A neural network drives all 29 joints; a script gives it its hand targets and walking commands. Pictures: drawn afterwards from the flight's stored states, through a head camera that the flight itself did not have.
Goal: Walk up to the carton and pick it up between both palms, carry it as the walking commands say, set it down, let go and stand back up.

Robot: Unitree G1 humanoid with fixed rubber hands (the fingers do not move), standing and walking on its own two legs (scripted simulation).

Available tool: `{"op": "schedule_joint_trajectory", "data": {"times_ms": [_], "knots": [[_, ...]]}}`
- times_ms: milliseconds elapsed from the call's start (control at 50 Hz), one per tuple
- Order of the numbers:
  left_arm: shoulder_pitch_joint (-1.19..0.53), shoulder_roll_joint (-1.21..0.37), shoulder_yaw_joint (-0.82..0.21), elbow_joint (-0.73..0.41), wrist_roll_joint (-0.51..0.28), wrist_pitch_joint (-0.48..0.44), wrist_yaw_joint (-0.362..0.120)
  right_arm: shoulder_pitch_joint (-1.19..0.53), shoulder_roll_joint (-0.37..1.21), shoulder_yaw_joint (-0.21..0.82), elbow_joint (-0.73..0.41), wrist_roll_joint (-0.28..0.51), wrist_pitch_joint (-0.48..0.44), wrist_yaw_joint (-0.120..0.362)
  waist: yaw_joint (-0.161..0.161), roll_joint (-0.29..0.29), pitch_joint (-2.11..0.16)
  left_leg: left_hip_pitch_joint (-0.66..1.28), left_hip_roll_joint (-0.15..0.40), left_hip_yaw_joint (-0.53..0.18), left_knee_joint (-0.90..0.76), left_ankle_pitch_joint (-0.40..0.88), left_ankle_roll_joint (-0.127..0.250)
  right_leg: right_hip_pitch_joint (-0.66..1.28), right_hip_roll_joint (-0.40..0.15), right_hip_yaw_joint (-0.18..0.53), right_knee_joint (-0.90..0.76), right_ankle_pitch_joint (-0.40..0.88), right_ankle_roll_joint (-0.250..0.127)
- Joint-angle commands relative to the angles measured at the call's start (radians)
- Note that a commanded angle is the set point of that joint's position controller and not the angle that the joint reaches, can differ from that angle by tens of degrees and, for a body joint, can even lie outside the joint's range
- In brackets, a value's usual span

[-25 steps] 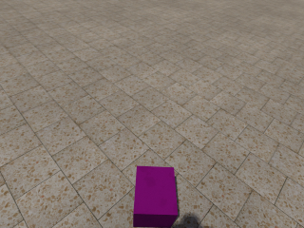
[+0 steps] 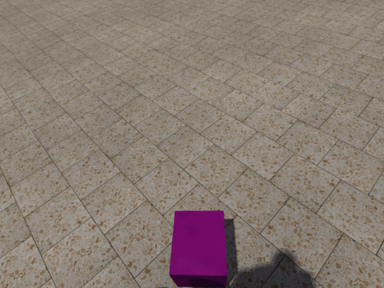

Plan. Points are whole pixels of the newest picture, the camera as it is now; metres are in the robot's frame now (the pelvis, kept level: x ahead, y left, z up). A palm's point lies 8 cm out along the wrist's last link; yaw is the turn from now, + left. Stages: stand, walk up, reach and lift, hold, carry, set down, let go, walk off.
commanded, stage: walk up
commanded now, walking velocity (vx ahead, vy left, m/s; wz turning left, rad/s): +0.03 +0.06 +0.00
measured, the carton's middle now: (200, 249) +0.39 +0.04 -0.65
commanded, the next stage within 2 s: stand in 1.66 s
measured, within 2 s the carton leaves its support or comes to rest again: neither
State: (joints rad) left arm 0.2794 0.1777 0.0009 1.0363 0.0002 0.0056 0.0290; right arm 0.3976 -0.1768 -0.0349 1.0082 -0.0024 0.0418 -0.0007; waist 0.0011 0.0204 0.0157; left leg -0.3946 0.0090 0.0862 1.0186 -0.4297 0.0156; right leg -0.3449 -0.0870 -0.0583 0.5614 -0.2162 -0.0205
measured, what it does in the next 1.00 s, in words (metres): steps on the spot: left foot, then right foot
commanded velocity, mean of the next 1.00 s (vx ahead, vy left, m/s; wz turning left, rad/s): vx -0.04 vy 0.04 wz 0.00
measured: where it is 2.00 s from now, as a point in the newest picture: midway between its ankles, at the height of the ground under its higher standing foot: outside the picture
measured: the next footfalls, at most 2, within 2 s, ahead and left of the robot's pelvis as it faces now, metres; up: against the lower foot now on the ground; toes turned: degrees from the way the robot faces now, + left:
left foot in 0.16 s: +0.06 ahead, +0.14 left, +0.00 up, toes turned +5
right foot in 0.46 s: +0.03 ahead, -0.09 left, +0.00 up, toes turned -6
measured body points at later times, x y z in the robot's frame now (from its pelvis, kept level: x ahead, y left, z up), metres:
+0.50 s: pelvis +0.00 +0.03 +0.00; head +0.01 +0.02 +0.45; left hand +0.04 +0.27 -0.15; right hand -0.02 -0.19 -0.16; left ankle +0.02 +0.14 -0.74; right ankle -0.01 -0.08 -0.74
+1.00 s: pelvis -0.05 +0.04 -0.01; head -0.05 +0.02 +0.44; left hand -0.01 +0.28 -0.15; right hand -0.06 -0.19 -0.17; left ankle +0.02 +0.14 -0.74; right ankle -0.09 -0.08 -0.71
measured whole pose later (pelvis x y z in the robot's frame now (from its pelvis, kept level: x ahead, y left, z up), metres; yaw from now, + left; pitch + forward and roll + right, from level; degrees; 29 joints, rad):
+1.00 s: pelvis -0.05 +0.04 -0.01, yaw -1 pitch -2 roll +1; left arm 0.24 0.16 0.04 1.04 0.00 0.08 0.03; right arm 0.36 -0.17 -0.03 1.01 0.00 0.03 -0.04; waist 0.00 0.01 0.02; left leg -0.30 0.00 0.11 0.50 -0.16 0.04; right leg -0.28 -0.07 -0.07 0.84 -0.39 0.01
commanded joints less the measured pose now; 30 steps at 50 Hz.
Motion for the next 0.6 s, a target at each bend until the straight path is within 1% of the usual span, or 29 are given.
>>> {"op": "schedule_joint_trajectory", "data": {"times_ms": [0,20,40,60,80,100,120,140,160,180,200,220,240,260,280,300,320,340,360,380,400,420,440,460,480,500,520,540,580], "knots": [[-0.018,0.125,0.031,-0.07,0.021,-0.021,0.011,-0.022,-0.019,0.003,-0.029,-0.015,0.0,-0.015,0.034,-0.232,0.0,0.031,-0.023,-0.044,-0.271,-0.006,-0.057,0.087,-0.142,0.141,-0.321,0.0,-0.108],[0.099,0.22,0.066,-0.04,0.022,-0.021,0.02,-0.012,-0.073,-0.022,-0.047,-0.026,0.011,-0.007,0.048,-0.208,-0.003,-0.061,-0.017,-0.044,-0.202,-0.034,-0.056,0.164,-0.273,0.278,-0.303,0.039,-0.13],[0.042,0.136,0.03,-0.044,0.007,-0.016,0.015,-0.03,0.004,0.007,-0.049,-0.017,-0.009,-0.016,0.028,-0.295,-0.07,0.071,0.001,-0.064,-0.346,-0.012,-0.047,0.15,-0.166,0.169,-0.291,0.117,-0.134],[0.009,0.134,0.04,-0.052,0.013,-0.012,0.013,-0.005,-0.017,0.004,-0.037,-0.01,-0.018,-0.023,0.012,-0.252,-0.05,0.087,-0.024,-0.041,-0.434,0.043,-0.047,0.125,-0.17,0.158,-0.245,0.17,-0.112],[0.022,0.171,0.05,-0.055,0.016,-0.014,0.005,0.041,-0.034,0.0,-0.023,-0.02,-0.023,-0.022,0.02,-0.217,-0.057,0.132,-0.02,0.006,-0.468,0.083,-0.037,0.09,-0.203,0.182,-0.265,-0.052,-0.105],[-0.012,0.14,0.042,-0.053,0.004,0.005,0.006,0.045,0.011,0.009,-0.019,-0.026,-0.033,-0.025,-0.007,-0.239,-0.03,0.22,-0.012,0.013,-0.606,0.198,-0.036,0.035,-0.147,0.151,-0.257,-0.062,-0.078],[-0.007,0.128,0.041,-0.063,0.008,0.007,0.002,0.073,-0.013,0.005,0.002,-0.026,-0.038,-0.03,-0.008,-0.162,-0.002,0.26,0.024,-0.015,-0.676,0.289,-0.036,-0.021,-0.147,0.147,-0.228,-0.075,-0.042],[0.016,0.158,0.056,-0.075,0.012,0.012,0.012,0.106,-0.087,-0.016,-0.006,-0.039,-0.034,-0.024,-0.005,-0.016,0.001,0.251,0.087,-0.067,-0.685,0.212,-0.016,-0.061,-0.153,0.138,-0.17,-0.155,-0.025],[0.026,0.134,0.05,-0.094,0.005,0.021,0.019,0.105,-0.141,-0.028,-0.016,-0.046,-0.032,-0.021,-0.004,0.164,0.005,0.196,0.207,-0.209,-0.765,0.154,0.019,-0.081,-0.107,0.097,-0.078,-0.195,0.003],[0.017,0.099,0.038,-0.098,-0.001,0.031,0.016,0.066,-0.176,-0.037,-0.027,-0.032,-0.028,-0.019,0.021,0.21,0.04,0.101,0.244,-0.257,-0.823,0.05,0.048,-0.055,0.001,-0.006,0.025,-0.201,0.035],[-0.034,0.09,0.031,-0.096,0.003,0.039,0.013,0.023,-0.173,-0.03,-0.039,-0.024,-0.025,-0.019,-0.002,0.163,0.062,-0.029,0.236,-0.244,-0.875,-0.119,0.094,0.034,0.055,-0.035,0.171,-0.166,0.04],[-0.026,0.089,0.039,-0.096,0.012,0.041,0.006,-0.011,-0.144,-0.022,-0.043,-0.027,-0.031,-0.023,0.012,0.108,0.089,-0.037,0.219,-0.222,-0.866,-0.059,0.105,0.026,0.064,-0.022,0.266,-0.169,0.038],[0.004,0.064,0.035,-0.083,0.021,0.041,0.003,-0.036,-0.14,-0.024,-0.045,-0.024,-0.035,-0.028,0.022,0.1,0.081,-0.012,0.236,-0.212,-0.851,-0.005,0.128,-0.012,0.055,-0.003,0.333,-0.208,0.042],[0.017,0.062,0.038,-0.074,0.027,0.039,0.0,-0.063,-0.123,-0.015,-0.04,-0.028,-0.035,-0.03,0.031,0.125,0.075,0.016,0.225,-0.182,-0.826,0.054,0.129,-0.031,0.047,0.004,0.376,-0.229,0.046],[-0.001,0.064,0.037,-0.075,0.025,0.034,0.0,-0.076,-0.127,-0.017,-0.044,-0.021,-0.039,-0.035,0.019,0.096,0.08,0.052,0.228,-0.196,-0.811,0.139,0.136,-0.062,0.034,0.02,0.344,-0.241,0.043],[-0.016,0.048,0.03,-0.075,0.026,0.02,-0.009,-0.045,-0.105,-0.015,-0.031,-0.025,-0.044,-0.035,0.004,0.086,0.031,0.132,0.216,-0.203,-0.792,0.132,0.123,-0.063,0.031,0.018,0.257,-0.234,0.037],[-0.026,0.048,0.033,-0.037,0.021,0.018,-0.007,-0.004,-0.099,-0.007,-0.027,-0.036,-0.066,-0.029,-0.045,-0.028,0.018,0.224,0.289,-0.32,-0.781,0.253,0.128,-0.082,0.039,0.021,0.21,-0.235,0.031],[-0.028,0.047,0.035,-0.039,0.01,0.018,-0.004,0.0,-0.113,-0.004,-0.019,-0.031,-0.073,-0.03,-0.044,0.025,0.019,0.246,0.304,-0.325,-0.745,0.421,0.131,-0.056,0.034,0.027,0.164,-0.255,0.031],[-0.009,0.041,0.026,-0.042,0.003,0.006,-0.003,0.002,-0.124,-0.002,-0.009,-0.031,-0.077,-0.031,-0.031,0.071,-0.029,0.275,0.272,-0.288,-0.706,0.478,0.126,-0.016,0.031,0.034,0.074,-0.246,0.02],[-0.01,0.027,0.024,-0.028,-0.003,0.003,-0.006,-0.011,-0.127,-0.003,-0.005,-0.025,-0.075,-0.033,-0.012,0.112,-0.031,0.271,0.251,-0.262,-0.677,0.54,0.117,0.036,0.05,0.021,-0.034,-0.19,0.019],[0.019,0.022,0.018,-0.009,-0.002,-0.004,-0.004,-0.008,-0.123,-0.005,-0.004,-0.022,-0.071,-0.031,0.002,0.094,-0.046,0.259,0.226,-0.217,-0.656,0.528,0.104,0.105,0.042,-0.002,-0.138,-0.099,0.017],[0.036,0.044,0.016,-0.006,0.005,-0.011,-0.001,-0.026,-0.099,0.001,-0.008,-0.015,-0.069,-0.029,0.005,0.056,-0.03,0.191,0.195,-0.198,-0.646,0.536,0.077,0.18,-0.003,0.011,-0.171,0.019,0.018],[0.04,0.08,0.021,0.0,0.01,-0.016,-0.001,-0.026,-0.07,0.008,-0.014,-0.008,-0.068,-0.026,0.005,0.01,-0.044,0.157,0.149,-0.153,-0.629,0.471,0.047,0.236,-0.065,0.062,-0.192,0.151,0.008],[0.017,0.092,0.017,-0.012,0.008,-0.022,-0.005,-0.047,-0.046,0.015,-0.023,-0.001,-0.07,-0.023,-0.008,-0.049,-0.051,0.145,0.091,-0.105,-0.637,0.364,0.021,0.253,-0.107,0.099,-0.208,0.241,0.002],[-0.003,0.09,0.02,-0.021,0.0,-0.018,-0.004,-0.035,-0.031,0.015,-0.021,-0.001,-0.07,-0.019,-0.015,-0.116,-0.048,0.154,0.072,-0.082,-0.659,0.301,0.012,0.221,-0.097,0.094,-0.211,0.208,-0.011],[-0.007,0.087,0.017,-0.022,0.0,-0.019,-0.006,-0.024,-0.045,0.013,-0.01,0.0,-0.07,-0.019,-0.013,-0.107,-0.026,0.156,0.076,-0.081,-0.657,0.3,0.013,0.204,-0.096,0.09,-0.211,0.171,-0.012],[-0.007,0.065,0.01,-0.012,0.002,-0.017,-0.004,-0.026,-0.055,0.008,-0.012,-0.005,-0.07,-0.019,-0.018,-0.11,-0.032,0.192,0.091,-0.084,-0.659,0.329,0.015,0.185,-0.08,0.078,-0.216,0.165,-0.013],[-0.001,0.059,0.003,-0.012,0.004,-0.017,-0.003,-0.032,-0.052,0.009,-0.008,-0.005,-0.069,-0.019,-0.011,-0.119,-0.029,0.215,0.103,-0.101,-0.662,0.348,0.017,0.162,-0.063,0.063,-0.218,0.14,-0.003],[0.007,0.063,0.002,-0.009,0.003,-0.017,0.0,-0.026,-0.055,0.009,-0.007,-0.008,-0.069,-0.018,-0.012,-0.088,-0.019,0.224,0.116,-0.109,-0.666,0.379,0.021,0.151,-0.056,0.064,-0.224,0.122,-0.004]]}}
